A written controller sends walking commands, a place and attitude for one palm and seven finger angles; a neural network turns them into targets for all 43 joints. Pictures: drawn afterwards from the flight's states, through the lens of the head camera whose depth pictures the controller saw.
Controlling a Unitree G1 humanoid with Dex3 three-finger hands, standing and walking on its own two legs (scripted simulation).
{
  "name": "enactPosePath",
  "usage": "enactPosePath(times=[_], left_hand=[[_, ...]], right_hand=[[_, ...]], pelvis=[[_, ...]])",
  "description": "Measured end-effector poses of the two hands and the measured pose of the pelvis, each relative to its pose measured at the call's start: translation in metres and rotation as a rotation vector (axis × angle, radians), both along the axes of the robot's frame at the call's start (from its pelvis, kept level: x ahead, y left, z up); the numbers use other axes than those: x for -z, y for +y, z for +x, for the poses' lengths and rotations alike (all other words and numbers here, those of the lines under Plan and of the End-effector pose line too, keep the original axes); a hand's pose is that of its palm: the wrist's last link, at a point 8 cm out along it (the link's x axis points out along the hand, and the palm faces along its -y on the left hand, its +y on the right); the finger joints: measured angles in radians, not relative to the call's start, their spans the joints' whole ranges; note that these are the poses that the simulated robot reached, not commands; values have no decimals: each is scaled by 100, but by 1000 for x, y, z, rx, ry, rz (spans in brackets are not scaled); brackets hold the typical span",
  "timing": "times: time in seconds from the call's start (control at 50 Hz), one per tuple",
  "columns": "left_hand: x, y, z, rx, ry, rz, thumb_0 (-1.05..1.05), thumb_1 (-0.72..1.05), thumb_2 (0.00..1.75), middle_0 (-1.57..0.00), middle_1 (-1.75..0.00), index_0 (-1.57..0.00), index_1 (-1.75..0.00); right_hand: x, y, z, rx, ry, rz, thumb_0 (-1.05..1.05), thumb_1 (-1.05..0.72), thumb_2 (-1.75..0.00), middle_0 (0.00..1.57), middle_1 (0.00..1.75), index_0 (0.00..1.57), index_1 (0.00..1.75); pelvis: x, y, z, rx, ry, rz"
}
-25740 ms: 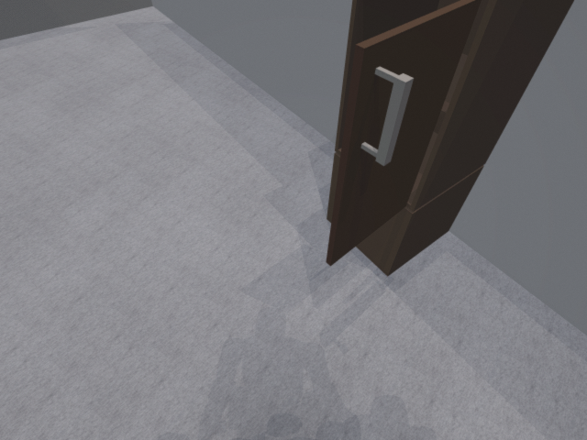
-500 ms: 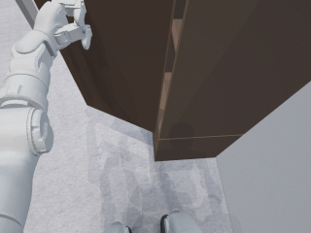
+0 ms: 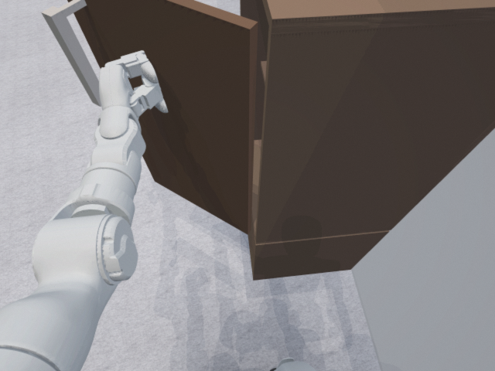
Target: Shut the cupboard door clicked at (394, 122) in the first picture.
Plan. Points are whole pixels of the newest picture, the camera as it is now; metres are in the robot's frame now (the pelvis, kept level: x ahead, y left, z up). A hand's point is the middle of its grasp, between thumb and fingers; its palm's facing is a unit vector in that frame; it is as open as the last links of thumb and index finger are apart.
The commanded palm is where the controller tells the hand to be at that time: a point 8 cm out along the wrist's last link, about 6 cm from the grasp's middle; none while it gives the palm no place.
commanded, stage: pull the fist back off the door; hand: left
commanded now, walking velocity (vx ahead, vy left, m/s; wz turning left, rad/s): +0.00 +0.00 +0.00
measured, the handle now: (89, 56) +0.63 +0.20 +0.14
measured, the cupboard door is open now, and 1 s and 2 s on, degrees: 52 52 52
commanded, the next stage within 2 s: draw the hand back to the body in 0.48 s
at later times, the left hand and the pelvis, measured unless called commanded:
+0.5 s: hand (148, 124) +0.44 +0.08 +0.16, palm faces +0.03 -1.00 -0.02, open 3.1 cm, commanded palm +0.41 +0.14 +0.15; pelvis -0.03 -0.01 +0.01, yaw +3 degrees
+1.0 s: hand (82, 181) +0.35 +0.15 +0.17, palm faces +0.08 -1.00 +0.00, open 3.1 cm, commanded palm +0.31 +0.20 +0.17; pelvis -0.02 +0.00 +0.02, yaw +1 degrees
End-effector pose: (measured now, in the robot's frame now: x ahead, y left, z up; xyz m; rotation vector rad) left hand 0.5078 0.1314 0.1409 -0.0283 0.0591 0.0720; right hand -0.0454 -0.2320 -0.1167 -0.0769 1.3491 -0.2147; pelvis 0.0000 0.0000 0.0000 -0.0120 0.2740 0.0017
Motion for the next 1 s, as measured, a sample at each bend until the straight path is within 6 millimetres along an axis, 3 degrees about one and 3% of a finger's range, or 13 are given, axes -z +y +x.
enactPosePath(times=[0.12,0.26,0.36,0.46,0.56,0.68,0.82,0.9,1.0], left_hand=[[-26,13,-19,-19,-114,45,2,90,90,-130,-150,-130,-150],[-4,30,-62,-6,-19,28,1,90,90,-130,-150,-130,-150],[1,22,-90,11,-64,18,1,90,90,-130,-150,-130,-150],[-15,9,-96,33,-116,35,2,90,90,-130,-150,-130,-150],[-25,6,-88,27,-70,41,1,90,90,-130,-150,-130,-150],[-22,20,-87,-9,-58,9,1,90,90,-130,-150,-130,-150],[-14,47,-125,0,-135,39,1,90,90,-130,-150,-130,-150],[-12,61,-154,3,-125,28,1,90,90,-130,-150,-130,-150],[-25,75,-182,-5,-153,38,2,90,90,-130,-150,-130,-150]], right_hand=[[-1,-17,27,-21,-89,-22,1,-91,-90,20,30,20,30],[-10,-36,68,-67,-183,-57,1,-91,-90,20,30,20,30],[-17,-40,100,-122,-276,-92,1,-91,-90,20,30,19,30],[-21,-32,121,-138,-361,-94,1,-91,-90,20,30,19,30],[-20,-19,119,-131,-387,-65,1,-91,-90,20,30,19,30],[-13,-10,89,-108,-332,-38,1,-91,-90,20,30,20,30],[-9,-10,64,-60,-278,-27,1,-91,-90,20,30,20,30],[-15,-13,77,-62,-311,-49,1,-91,-90,20,30,20,30],[-31,-11,121,-107,-436,-79,2,-91,-90,20,30,19,30]], pelvis=[[-4,-4,3,4,-46,5],[-9,-8,-3,-16,-104,7],[-10,-8,-14,-36,-144,7],[-10,-8,-23,-41,-161,13],[-10,-6,-27,-37,-162,17],[-10,-3,-29,-20,-153,19],[-14,1,-21,5,-186,17],[-17,3,-20,1,-227,13],[-20,5,-23,-12,-267,12]])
